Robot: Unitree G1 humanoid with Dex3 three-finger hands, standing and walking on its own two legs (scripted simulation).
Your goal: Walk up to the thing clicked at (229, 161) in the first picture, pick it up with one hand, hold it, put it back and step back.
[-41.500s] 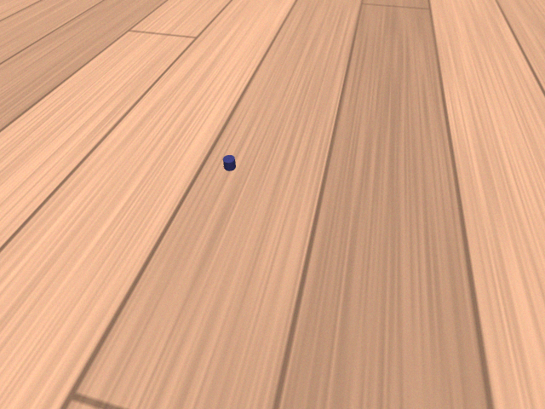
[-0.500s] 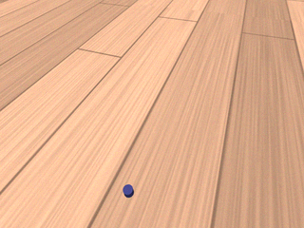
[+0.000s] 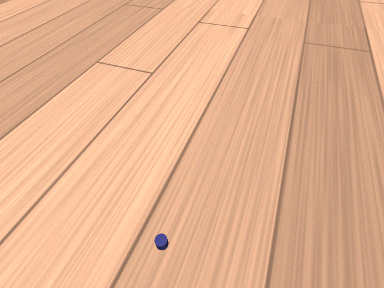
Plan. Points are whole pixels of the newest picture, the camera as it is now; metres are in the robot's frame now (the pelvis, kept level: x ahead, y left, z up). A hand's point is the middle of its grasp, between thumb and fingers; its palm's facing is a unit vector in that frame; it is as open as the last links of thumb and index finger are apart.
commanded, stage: stand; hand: left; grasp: from above
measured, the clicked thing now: (161, 241) +0.45 +0.21 -0.75
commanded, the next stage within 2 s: step back in 0.58 s
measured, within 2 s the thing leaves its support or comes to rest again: neither
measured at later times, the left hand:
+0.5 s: hand out of the picture +0.07 +0.25 -0.16, palm faces +0.00 -0.94 -0.34, open 7.4 cm
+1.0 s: hand out of the picture +0.10 +0.32 -0.18, palm faces -0.02 -0.94 -0.35, open 7.4 cm
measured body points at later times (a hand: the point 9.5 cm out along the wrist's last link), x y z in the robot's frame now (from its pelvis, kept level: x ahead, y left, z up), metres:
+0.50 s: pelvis +0.00 +0.00 +0.00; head +0.01 -0.01 +0.45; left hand +0.07 +0.29 -0.13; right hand +0.07 -0.30 -0.14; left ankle +0.01 +0.13 -0.75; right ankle +0.00 -0.12 -0.75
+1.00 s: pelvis -0.05 +0.06 -0.02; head +0.04 +0.09 +0.42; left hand +0.10 +0.37 -0.16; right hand +0.01 -0.26 -0.13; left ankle -0.05 +0.15 -0.75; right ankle -0.04 -0.10 -0.70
